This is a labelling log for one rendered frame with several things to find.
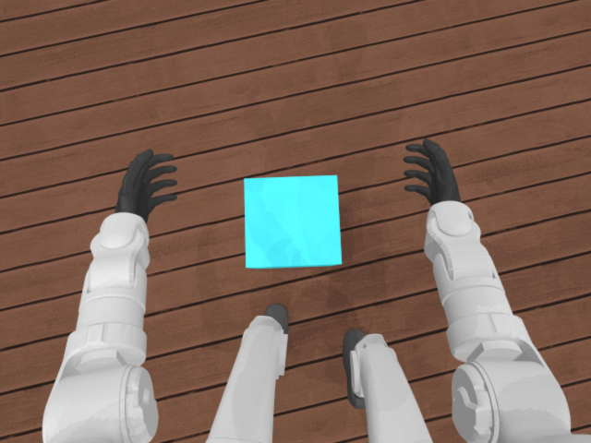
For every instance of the right robot foot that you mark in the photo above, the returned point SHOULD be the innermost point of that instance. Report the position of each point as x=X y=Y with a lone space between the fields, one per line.
x=351 y=338

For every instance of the left robot forearm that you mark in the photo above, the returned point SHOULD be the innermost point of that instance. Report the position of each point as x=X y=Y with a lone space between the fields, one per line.
x=109 y=331

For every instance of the right robot hand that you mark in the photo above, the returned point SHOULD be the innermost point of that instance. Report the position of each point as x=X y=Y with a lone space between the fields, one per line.
x=442 y=185

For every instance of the left robot upper arm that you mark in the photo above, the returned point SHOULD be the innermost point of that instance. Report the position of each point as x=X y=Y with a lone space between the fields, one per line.
x=114 y=405

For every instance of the left robot hand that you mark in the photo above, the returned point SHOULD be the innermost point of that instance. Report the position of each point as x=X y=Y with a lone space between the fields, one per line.
x=135 y=193

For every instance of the robot left thigh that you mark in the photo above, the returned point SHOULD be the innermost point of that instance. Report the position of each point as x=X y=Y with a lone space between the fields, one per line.
x=245 y=413

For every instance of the right robot upper arm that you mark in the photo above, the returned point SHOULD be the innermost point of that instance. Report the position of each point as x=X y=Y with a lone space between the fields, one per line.
x=509 y=402

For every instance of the right robot forearm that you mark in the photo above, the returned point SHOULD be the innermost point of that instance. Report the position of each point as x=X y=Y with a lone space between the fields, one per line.
x=481 y=323

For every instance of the carton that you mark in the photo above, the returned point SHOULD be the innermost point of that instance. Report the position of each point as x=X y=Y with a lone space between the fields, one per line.
x=292 y=222

